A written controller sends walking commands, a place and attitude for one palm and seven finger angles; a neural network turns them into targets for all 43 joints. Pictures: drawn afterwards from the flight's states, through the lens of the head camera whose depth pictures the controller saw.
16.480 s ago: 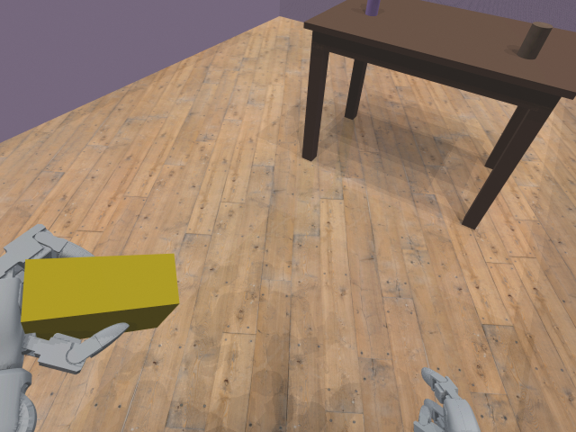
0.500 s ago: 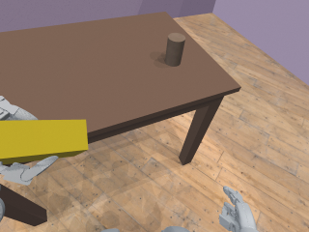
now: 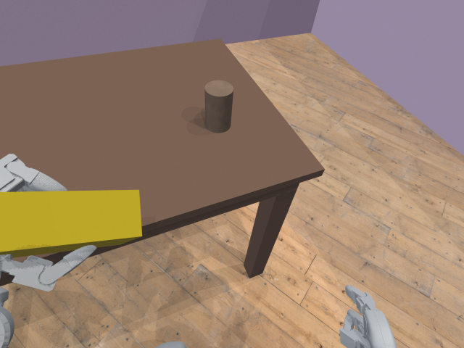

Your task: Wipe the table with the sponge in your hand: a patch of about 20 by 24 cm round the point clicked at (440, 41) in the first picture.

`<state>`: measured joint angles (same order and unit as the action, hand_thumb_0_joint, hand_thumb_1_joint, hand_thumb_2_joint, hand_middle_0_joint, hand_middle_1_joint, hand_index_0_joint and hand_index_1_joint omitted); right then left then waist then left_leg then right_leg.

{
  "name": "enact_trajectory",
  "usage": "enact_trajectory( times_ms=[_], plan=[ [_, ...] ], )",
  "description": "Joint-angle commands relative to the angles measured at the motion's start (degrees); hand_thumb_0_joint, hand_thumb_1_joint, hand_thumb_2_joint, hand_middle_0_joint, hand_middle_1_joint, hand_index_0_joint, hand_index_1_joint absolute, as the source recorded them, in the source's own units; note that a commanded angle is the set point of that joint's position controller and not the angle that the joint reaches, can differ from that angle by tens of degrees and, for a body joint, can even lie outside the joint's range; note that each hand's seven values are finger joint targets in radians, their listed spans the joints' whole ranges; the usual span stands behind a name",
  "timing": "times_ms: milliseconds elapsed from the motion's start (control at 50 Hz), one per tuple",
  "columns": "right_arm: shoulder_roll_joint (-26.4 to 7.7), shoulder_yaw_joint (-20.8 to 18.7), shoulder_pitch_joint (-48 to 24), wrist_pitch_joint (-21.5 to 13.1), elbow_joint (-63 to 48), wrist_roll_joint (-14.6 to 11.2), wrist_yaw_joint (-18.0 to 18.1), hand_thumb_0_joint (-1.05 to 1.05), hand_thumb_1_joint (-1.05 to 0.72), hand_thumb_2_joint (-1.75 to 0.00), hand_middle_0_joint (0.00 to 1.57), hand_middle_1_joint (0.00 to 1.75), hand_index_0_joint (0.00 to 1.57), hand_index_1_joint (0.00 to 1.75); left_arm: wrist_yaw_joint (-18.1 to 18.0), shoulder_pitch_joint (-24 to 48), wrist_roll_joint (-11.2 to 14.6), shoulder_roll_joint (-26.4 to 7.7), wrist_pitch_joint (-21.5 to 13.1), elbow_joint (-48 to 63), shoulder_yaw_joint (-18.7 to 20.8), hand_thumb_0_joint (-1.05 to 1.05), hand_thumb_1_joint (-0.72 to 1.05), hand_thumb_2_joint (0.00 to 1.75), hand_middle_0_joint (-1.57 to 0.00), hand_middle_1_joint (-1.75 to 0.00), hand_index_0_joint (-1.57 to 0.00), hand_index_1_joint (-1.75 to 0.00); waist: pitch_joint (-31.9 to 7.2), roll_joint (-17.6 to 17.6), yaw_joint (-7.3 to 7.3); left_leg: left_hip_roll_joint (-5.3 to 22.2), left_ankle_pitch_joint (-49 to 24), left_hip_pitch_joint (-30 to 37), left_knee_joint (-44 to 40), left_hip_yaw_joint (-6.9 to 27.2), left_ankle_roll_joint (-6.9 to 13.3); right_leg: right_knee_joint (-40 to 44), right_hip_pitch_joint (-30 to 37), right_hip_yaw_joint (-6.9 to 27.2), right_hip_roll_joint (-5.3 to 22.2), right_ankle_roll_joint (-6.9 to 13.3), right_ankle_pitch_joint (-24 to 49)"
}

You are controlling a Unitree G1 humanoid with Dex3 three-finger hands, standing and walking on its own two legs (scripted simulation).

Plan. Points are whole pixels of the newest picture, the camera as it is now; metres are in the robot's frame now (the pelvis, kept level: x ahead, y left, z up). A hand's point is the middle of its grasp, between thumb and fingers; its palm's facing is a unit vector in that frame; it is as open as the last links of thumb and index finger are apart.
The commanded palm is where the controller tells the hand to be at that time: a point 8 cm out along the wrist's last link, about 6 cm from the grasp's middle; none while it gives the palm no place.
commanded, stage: shuffle to correct the standing spot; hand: left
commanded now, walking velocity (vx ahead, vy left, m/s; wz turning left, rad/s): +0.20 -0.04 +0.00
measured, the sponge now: (93, 222) +0.23 +0.20 +0.16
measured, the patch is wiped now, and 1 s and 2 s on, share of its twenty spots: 0.00 0.00 0.00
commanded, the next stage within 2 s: come to a stop and stand still in 0.94 s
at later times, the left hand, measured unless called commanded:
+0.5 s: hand (160, 171) +0.30 +0.13 +0.18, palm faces +0.39 -0.78 -0.50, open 9.7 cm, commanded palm +0.24 +0.17 +0.19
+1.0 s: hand (147, 143) +0.35 +0.16 +0.18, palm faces +0.37 -0.82 -0.45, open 9.7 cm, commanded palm +0.29 +0.21 +0.19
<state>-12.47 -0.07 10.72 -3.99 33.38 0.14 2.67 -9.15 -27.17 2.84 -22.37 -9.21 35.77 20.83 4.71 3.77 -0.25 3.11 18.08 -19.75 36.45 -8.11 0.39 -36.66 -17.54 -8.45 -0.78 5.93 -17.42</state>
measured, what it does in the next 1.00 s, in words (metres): walks ahead: right foot, then left foot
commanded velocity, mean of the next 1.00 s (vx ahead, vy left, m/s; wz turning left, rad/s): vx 0.04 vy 0.14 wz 0.00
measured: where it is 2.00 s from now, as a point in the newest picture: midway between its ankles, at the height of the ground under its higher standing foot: outside the picture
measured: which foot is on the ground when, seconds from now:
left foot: down 0.00-0.26, up 0.28-0.90, down 0.92-1.00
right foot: down 0.00-0.02, up 0.04-0.24, down 0.26-1.00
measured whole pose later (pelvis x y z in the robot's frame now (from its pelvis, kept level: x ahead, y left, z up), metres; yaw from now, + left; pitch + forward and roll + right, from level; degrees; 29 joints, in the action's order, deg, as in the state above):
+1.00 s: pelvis +0.13 -0.07 +0.00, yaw +0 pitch -1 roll +3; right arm -13.6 -0.5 7.4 -0.3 30.7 -1.0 2.2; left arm -9.6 -26.4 2.1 -22.6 -8.3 31.6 18.9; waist 4.4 1.6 -0.2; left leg -1.1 14.2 -15.9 31.1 -5.0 0.5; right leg -37.7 -14.1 -4.8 2.5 2.2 -23.0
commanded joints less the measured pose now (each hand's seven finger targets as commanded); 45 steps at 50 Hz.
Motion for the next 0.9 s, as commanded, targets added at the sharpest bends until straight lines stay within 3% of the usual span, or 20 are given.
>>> enact_trajectory(
  times_ms=[0, 20, 40, 60, 120, 160, 200, 220, 240, 260, 280, 300, 320, 360, 420, 500, 580, 720, 820, 880],
  plan=[
    [-5.8, -2.5, -3.5, -3.1, -9.1, -1.1, 0.9, 0.0, -0.9, -0.9, 0.2, 0.3, 0.2, 0.3, -1.9, 7.1, 0.2, -8.9, -5.2, 11.2, 7.6, 0.0, 0.1, 1.3, -1.2, -1.6, -1.2, -1.6, -7.5, -25.1, 0.5, 17.1, 5.9, 19.7, -20.2, 29.7, 8.2, -9.7, -18.1, 6.2, 1.0, -3.6, -13.5],
    [-4.5, -1.5, -3.7, -3.2, -8.9, -1.0, 0.7, 0.0, -0.9, -0.9, 0.2, 0.3, 0.2, 0.3, -1.7, 6.7, -0.1, -9.7, -5.4, 8.6, 7.3, 0.0, 0.1, 1.3, -1.2, -1.6, -1.2, -1.6, -5.3, -21.3, 1.02, 20.8, 0.0, 17.2, -23.1, 36.2, 12.0, -20.1, -19.8, 7.6, -0.5, -4.2, -12.9],
    [-4.2, -1.1, -4.6, -3.2, -8.0, -0.4, 0.8, 0.0, -0.9, -0.9, 0.2, 0.3, 0.2, 0.3, -0.9, 7.2, -0.1, -11.7, -5.2, 5.3, 8.6, 0.0, 0.1, 1.3, -1.2, -1.6, -1.2, -1.6, -4.7, -20.4, 1.21, 20.9, 4.2, 12.5, -24.5, 34.0, 11.5, -24.0, -19.3, 9.7, 1.8, -4.2, -11.3],
    [-4.0, -1.2, -3.8, -3.1, -8.1, -0.4, 0.6, 0.0, -0.9, -0.9, 0.2, 0.3, 0.2, 0.3, -0.6, 7.9, -0.5, -10.6, -4.6, 5.1, 7.7, 0.0, 0.1, 1.3, -1.2, -1.6, -1.2, -1.6, -3.5, -19.8, 1.41, 19.7, 3.9, 10.4, -23.6, 30.9, 11.4, -23.6, -18.8, 9.3, 2.8, -4.3, -9.3],
    [-4.8, -2.1, -2.5, -3.2, -8.2, -1.0, 0.2, 0.0, -0.9, -0.9, 0.2, 0.3, 0.2, 0.3, -0.3, 4.7, -0.6, -8.5, -3.9, 5.7, 6.6, 0.0, 0.1, 1.3, -1.2, -1.6, -1.2, -1.6, -6.4, -18.2, -0.04, 14.4, -5.7, 9.1, -18.1, 14.9, 8.5, -11.8, -11.4, 6.1, 3.6, -5.1, -4.7],
    [-5.5, -2.2, -1.5, -3.5, -8.7, -1.2, -0.2, 0.0, -0.9, -0.9, 0.2, 0.3, 0.2, 0.3, -0.3, 2.3, -0.3, -6.9, -3.1, 4.9, 5.6, 0.0, 0.1, 1.3, -1.2, -1.6, -1.2, -1.6, -7.9, -16.3, -0.31, 12.3, -6.3, 5.3, -15.1, 9.7, 6.3, -1.4, -2.0, 2.4, 1.8, -5.8, -1.7],
    [-5.2, -1.7, -2.5, -3.5, -8.7, -1.4, 0.2, 0.0, -0.9, -0.9, 0.2, 0.3, 0.2, 0.3, -0.7, 3.0, -0.5, -7.5, -2.2, 3.0, 5.6, 0.0, 0.1, 1.3, -1.2, -1.6, -1.2, -1.6, -8.7, -12.0, -0.67, 9.6, 1.9, 0.4, -8.9, 5.1, 3.9, 7.2, 8.0, -0.9, -0.4, -6.3, 3.0],
    [-4.8, -1.8, -2.3, -3.5, -8.3, -1.4, 0.4, 0.0, -0.9, -0.9, 0.2, 0.3, 0.2, 0.3, -1.1, 4.7, -0.7, -8.1, -2.0, 2.1, 5.8, 0.0, 0.1, 1.3, -1.2, -1.6, -1.2, -1.6, -9.1, -5.9, -0.62, 7.1, 8.3, -3.4, -1.5, 2.9, 2.3, 10.7, 11.6, 3.2, 1.9, -5.2, 0.3],
    [-3.5, -1.7, -2.0, -3.2, -8.3, -1.2, 0.5, 0.0, -0.9, -0.9, 0.2, 0.3, 0.2, 0.3, -1.4, 6.5, -1.2, -10.0, -1.9, 1.9, 6.7, 0.0, 0.1, 1.3, -1.2, -1.6, -1.2, -1.6, -9.3, 8.1, -0.7, 1.2, 13.5, -10.7, 14.0, 0.0, 0.1, 17.5, 13.4, 20.8, 11.4, -0.6, -5.6],
    [-3.4, -1.2, -3.6, -3.4, -8.9, -1.1, 0.6, 0.0, -0.9, -0.9, 0.2, 0.3, 0.2, 0.3, -1.4, 9.2, -1.2, -11.4, -1.5, 2.6, 7.3, 0.0, 0.1, 1.3, -1.2, -1.6, -1.2, -1.6, -8.3, 16.5, -1.52, -1.8, 16.1, -17.6, 26.0, 1.7, -0.9, 23.0, 14.1, 36.3, 21.5, 4.7, -5.5],
    [-5.0, -1.9, -3.9, -3.9, -8.1, -1.4, 0.4, 0.0, -0.9, -0.9, 0.2, 0.3, 0.2, 0.3, -0.8, 12.4, -1.1, -10.2, -2.1, 4.6, 5.5, 0.0, 0.1, 1.3, -1.2, -1.6, -1.2, -1.6, -7.3, 12.0, -1.1, -0.3, 11.8, -16.9, 31.9, 7.4, -0.8, 25.9, 10.4, 37.4, 22.5, 4.6, -6.6],
    [-5.3, -1.7, -5.0, -4.1, -7.9, -1.3, -0.2, 0.0, -0.9, -0.9, 0.2, 0.3, 0.2, 0.3, -0.4, 12.6, -1.6, -10.6, -2.6, 5.1, 5.5, 0.0, 0.1, 1.3, -1.2, -1.6, -1.2, -1.6, -5.9, 7.8, -0.6, 0.7, 9.4, -18.8, 34.3, 9.0, -1.0, 25.1, 10.4, 38.0, 22.8, 4.7, -2.4],
    [-3.8, -0.6, -5.5, -3.9, -6.4, -1.0, 0.0, 0.0, -0.9, -0.9, 0.2, 0.3, 0.2, 0.3, -0.6, 9.9, -1.5, -10.7, -3.1, 3.9, 6.3, 0.0, 0.1, 1.3, -1.2, -1.6, -1.2, -1.6, -4.6, 1.6, -0.28, 2.2, 6.0, -19.4, 34.4, 10.0, -1.4, 21.9, 10.4, 33.8, 22.6, 6.1, 7.6],
    [-3.4, -0.2, -4.6, -2.9, -4.8, -0.2, 0.0, 0.0, -0.9, -0.9, 0.2, 0.3, 0.2, 0.3, -1.2, 5.1, -1.6, -10.5, -4.4, 3.1, 7.3, 0.0, 0.1, 1.3, -1.2, -1.6, -1.2, -1.6, -7.6, -3.3, -0.28, 2.1, 2.1, -18.0, 30.6, 8.6, -1.9, 17.2, 14.2, 22.7, 19.3, 4.7, 25.6],
    [-3.2, -0.7, -4.9, -2.6, -5.6, 0.0, 0.0, 0.0, -0.9, -0.9, 0.2, 0.3, 0.2, 0.3, -1.7, 3.3, -1.0, -10.5, -5.9, 4.0, 8.7, 0.0, 0.1, 1.3, -1.2, -1.6, -1.2, -1.6, -11.7, -0.9, -0.26, 0.8, -1.7, -13.8, 19.8, 5.7, -1.6, 15.5, 17.4, 15.3, 17.2, 1.9, 35.1],
    [-3.9, -1.9, -4.6, -3.4, -7.5, -0.2, -0.6, 0.0, -0.9, -0.9, 0.2, 0.3, 0.2, 0.3, -2.3, -1.3, -0.2, -9.7, -6.7, 4.9, 9.8, 0.0, 0.1, 1.3, -1.2, -1.6, -1.2, -1.6, -14.9, 2.7, -1.47, -0.8, -2.7, -10.5, 6.9, 3.2, -0.8, 13.5, 23.1, 15.4, 17.7, -3.1, 43.2],
    [-4.6, -2.8, -3.5, -2.8, -8.2, -0.8, -0.6, 0.0, -0.9, -0.9, 0.2, 0.3, 0.2, 0.3, -2.6, -4.0, 0.3, -9.4, -6.3, 3.6, 10.2, 0.0, 0.1, 1.3, -1.2, -1.6, -1.2, -1.6, -13.8, 3.5, -1.61, -1.8, -4.5, -9.5, 1.7, 2.4, -0.5, 11.8, 25.0, 15.5, 17.9, -6.0, 49.7],
    [-5.4, -2.7, -4.9, -0.9, -9.7, -1.3, -0.7, 0.0, -0.9, -0.9, 0.2, 0.3, 0.2, 0.3, -2.0, 1.4, -0.2, -8.9, -4.6, 2.7, 7.0, 0.0, 0.1, 1.3, -1.2, -1.6, -1.2, -1.6, -9.4, 3.2, -1.12, -1.8, -4.0, -4.5, -0.2, 4.0, 0.2, 10.5, 16.7, 18.6, 20.6, -5.3, 50.8],
    [-5.5, -2.2, -6.2, 0.1, -10.2, -1.1, -0.3, 0.0, -0.9, -0.9, 0.2, 0.3, 0.2, 0.3, -2.3, 5.3, -0.6, -10.4, -3.8, 5.6, 6.3, 0.0, 0.1, 1.3, -1.2, -1.6, -1.2, -1.6, -9.5, 2.6, -1.14, -2.5, -5.5, -0.7, -2.3, 4.2, 0.8, 7.9, 14.8, 17.9, 20.0, -5.4, 53.4],
    [-5.7, -2.1, -6.0, 0.8, -10.6, -1.1, 0.0, 0.0, -0.9, -0.9, 0.2, 0.3, 0.2, 0.3, -2.7, 3.4, -0.4, -11.6, -3.2, 6.6, 7.4, 0.0, 0.1, 1.3, -1.2, -1.6, -1.2, -1.6, -11.1, 2.0, -1.07, -2.2, -13.6, 2.8, -4.8, 4.4, 1.3, 4.8, 14.0, 15.9, 17.9, -6.6, 53.5]
  ],
)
